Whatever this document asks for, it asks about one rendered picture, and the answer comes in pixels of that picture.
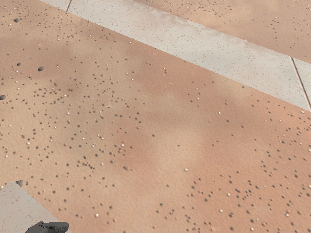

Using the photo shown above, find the robot left hand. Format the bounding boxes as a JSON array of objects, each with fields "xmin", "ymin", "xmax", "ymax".
[{"xmin": 25, "ymin": 221, "xmax": 69, "ymax": 233}]

